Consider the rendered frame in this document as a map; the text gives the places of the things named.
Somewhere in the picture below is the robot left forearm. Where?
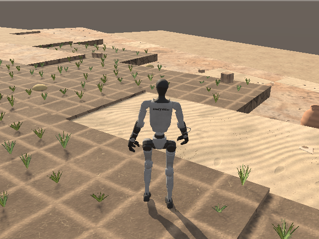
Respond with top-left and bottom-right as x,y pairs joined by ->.
130,120 -> 141,142

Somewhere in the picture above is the robot right forearm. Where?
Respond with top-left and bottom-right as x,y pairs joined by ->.
180,121 -> 188,138

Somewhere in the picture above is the robot right shin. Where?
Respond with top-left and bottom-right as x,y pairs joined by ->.
166,168 -> 174,202

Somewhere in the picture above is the left robot upper arm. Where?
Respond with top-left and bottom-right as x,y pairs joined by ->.
136,100 -> 151,128

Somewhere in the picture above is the robot left hand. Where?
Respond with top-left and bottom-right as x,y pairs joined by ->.
128,140 -> 139,152

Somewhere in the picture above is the humanoid robot torso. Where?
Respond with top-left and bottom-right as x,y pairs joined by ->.
150,99 -> 172,149

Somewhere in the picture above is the robot right hand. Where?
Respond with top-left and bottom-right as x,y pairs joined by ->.
177,135 -> 189,145

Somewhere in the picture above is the right robot upper arm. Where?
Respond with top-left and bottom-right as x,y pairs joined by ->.
172,101 -> 185,128

